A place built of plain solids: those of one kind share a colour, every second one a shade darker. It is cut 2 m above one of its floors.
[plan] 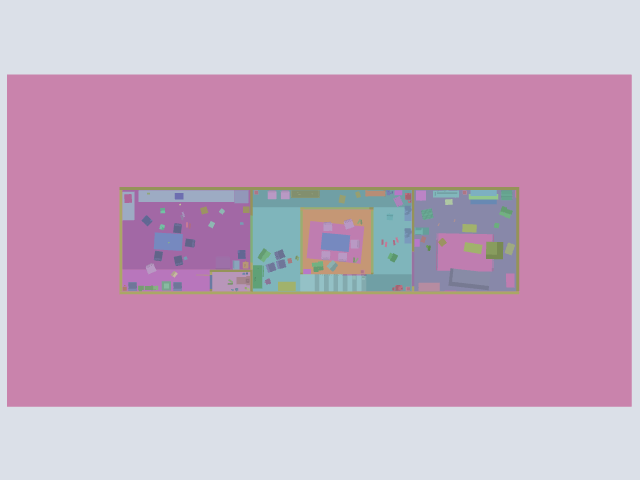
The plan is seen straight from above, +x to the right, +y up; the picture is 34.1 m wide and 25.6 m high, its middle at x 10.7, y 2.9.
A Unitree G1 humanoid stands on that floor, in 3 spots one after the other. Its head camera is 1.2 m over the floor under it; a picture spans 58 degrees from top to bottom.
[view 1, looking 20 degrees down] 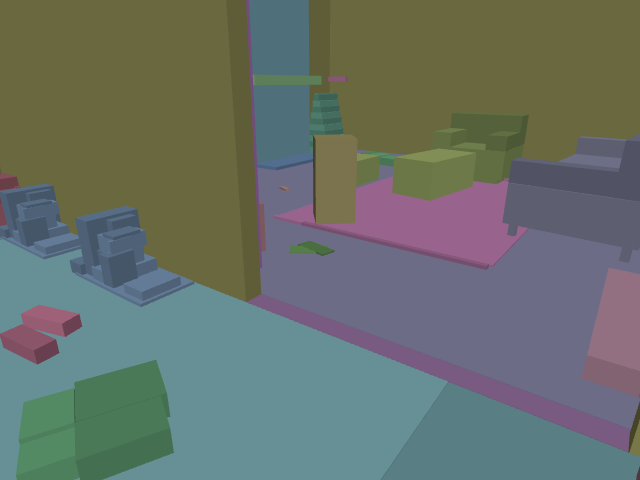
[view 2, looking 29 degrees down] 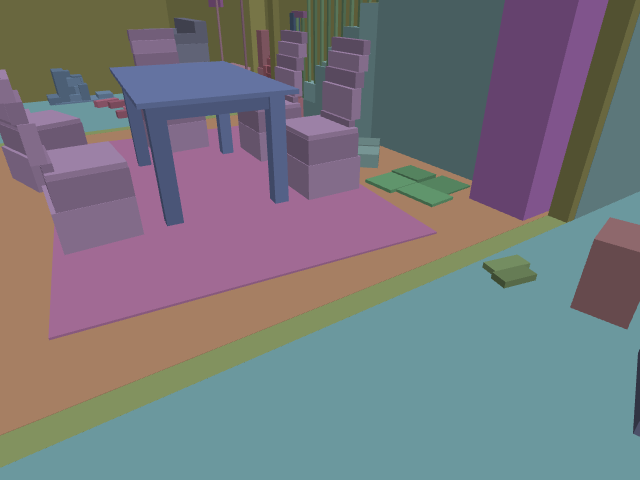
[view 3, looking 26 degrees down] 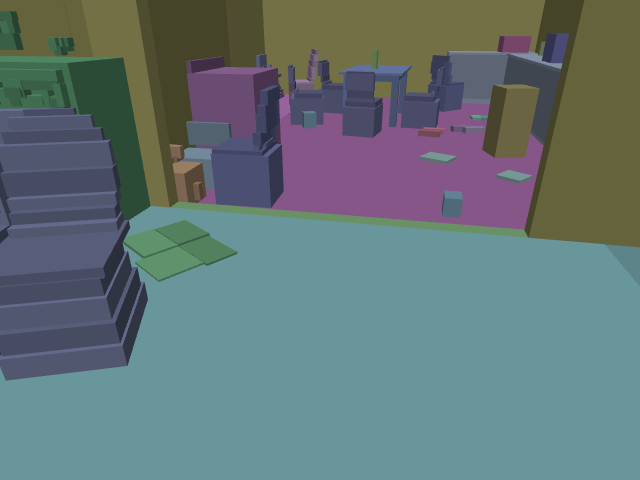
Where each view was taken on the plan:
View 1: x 14.04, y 0.61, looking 36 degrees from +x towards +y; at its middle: floor_front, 3.51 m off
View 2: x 8.47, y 3.73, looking -33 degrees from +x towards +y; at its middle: rug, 2.45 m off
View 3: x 9.82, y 3.42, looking -168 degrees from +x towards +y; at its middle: floor_middle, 2.74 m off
